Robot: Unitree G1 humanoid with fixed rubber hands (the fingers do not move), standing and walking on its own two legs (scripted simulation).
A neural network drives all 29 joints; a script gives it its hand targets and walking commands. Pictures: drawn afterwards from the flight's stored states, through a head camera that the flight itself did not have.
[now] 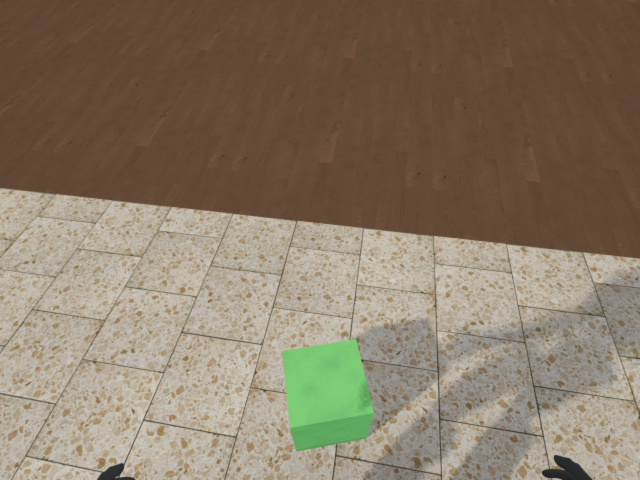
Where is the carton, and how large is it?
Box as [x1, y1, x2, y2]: [282, 339, 373, 450]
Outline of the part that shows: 355,339 282,351 289,422 296,450 350,441 366,437 373,414 373,410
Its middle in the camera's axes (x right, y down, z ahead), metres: +0.02 +0.45 +1.10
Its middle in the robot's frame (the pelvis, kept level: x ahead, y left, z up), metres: +0.42 +0.01 -0.66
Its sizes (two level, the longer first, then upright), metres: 0.210 0.200 0.250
